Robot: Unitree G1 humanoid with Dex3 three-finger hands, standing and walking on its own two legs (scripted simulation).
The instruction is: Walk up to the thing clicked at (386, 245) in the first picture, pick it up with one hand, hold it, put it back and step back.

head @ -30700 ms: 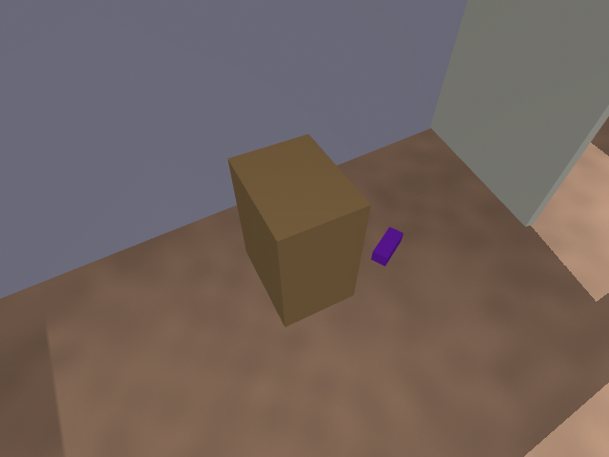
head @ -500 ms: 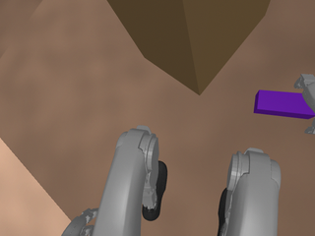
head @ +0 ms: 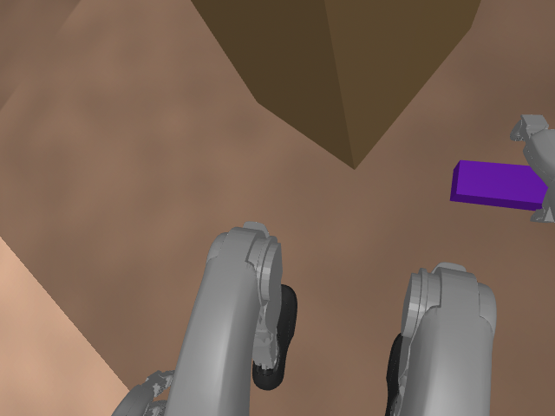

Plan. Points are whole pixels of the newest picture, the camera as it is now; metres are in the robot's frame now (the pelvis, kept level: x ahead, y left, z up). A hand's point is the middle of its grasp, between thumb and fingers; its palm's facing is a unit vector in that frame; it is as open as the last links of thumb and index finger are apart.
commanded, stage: approach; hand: right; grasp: from above
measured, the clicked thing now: (503, 186) +0.49 -0.26 -0.30
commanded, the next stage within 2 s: close in in 0.40 s
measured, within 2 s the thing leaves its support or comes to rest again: neither
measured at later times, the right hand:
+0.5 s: hand (545, 184) +0.46 -0.27 -0.17, palm faces -0.51 +0.04 -0.86, open 14.0 cm
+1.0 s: hand (514, 182) +0.47 -0.25 -0.23, palm faces -0.47 +0.07 -0.88, open 14.2 cm
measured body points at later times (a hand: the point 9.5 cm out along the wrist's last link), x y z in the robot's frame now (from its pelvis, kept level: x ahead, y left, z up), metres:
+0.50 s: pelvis +0.00 +0.00 +0.00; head +0.24 -0.05 +0.37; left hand +0.02 +0.27 -0.10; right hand +0.48 -0.27 -0.13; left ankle +0.11 +0.14 -0.29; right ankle +0.07 -0.12 -0.29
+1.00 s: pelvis +0.00 +0.00 -0.02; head +0.26 -0.08 +0.34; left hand +0.01 +0.27 -0.09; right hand +0.50 -0.25 -0.18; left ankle +0.11 +0.14 -0.29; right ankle +0.07 -0.12 -0.29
